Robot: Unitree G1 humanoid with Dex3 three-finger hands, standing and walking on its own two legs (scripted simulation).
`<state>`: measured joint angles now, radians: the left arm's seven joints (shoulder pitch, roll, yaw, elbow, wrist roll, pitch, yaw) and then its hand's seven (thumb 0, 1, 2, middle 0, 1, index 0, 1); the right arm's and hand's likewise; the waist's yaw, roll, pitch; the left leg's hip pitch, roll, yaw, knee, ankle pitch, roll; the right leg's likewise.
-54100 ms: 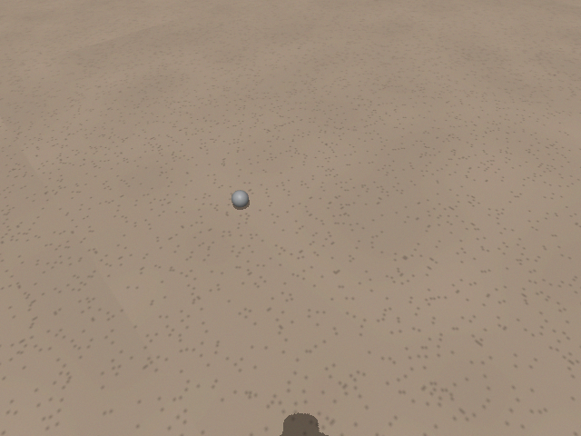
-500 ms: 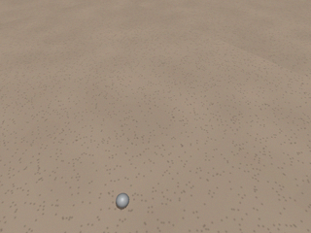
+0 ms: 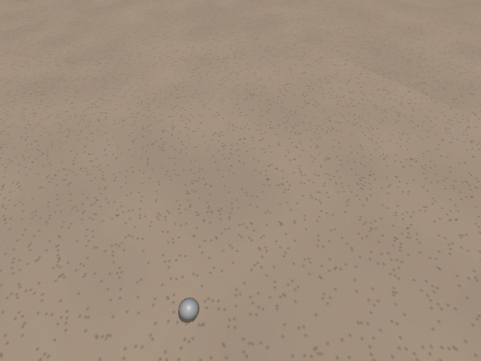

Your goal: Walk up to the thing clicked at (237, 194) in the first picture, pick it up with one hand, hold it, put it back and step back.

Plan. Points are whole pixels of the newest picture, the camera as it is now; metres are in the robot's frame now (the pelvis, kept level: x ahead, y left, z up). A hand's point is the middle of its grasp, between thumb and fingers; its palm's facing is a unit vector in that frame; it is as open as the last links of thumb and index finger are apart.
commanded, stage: stand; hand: left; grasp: from above
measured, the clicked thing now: (188, 308) +0.47 +0.24 -0.74
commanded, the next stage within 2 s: step back in 0.18 s
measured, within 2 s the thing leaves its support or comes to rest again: neither
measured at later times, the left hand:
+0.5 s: hand out of the picture +0.08 +0.30 -0.18, palm faces -0.02 -0.93 -0.38, open 7.3 cm
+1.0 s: hand out of the picture -0.06 +0.27 -0.17, palm faces -0.12 -0.91 -0.39, open 7.3 cm
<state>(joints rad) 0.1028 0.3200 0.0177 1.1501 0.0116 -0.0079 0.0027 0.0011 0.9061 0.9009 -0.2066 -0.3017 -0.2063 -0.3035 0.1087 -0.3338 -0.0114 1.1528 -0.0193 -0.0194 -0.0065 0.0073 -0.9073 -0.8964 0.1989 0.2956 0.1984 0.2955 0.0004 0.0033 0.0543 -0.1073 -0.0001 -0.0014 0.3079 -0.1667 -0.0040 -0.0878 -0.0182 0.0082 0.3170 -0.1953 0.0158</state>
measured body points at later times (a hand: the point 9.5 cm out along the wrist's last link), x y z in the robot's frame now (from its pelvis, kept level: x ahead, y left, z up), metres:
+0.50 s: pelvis -0.04 +0.03 -0.03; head +0.01 +0.05 +0.42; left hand +0.08 +0.35 -0.15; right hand +0.05 -0.30 -0.14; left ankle -0.03 +0.13 -0.75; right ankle -0.01 -0.13 -0.75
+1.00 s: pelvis -0.17 +0.01 -0.03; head -0.11 +0.00 +0.41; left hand -0.05 +0.32 -0.15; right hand -0.08 -0.31 -0.15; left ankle -0.04 +0.12 -0.74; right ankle -0.20 -0.10 -0.75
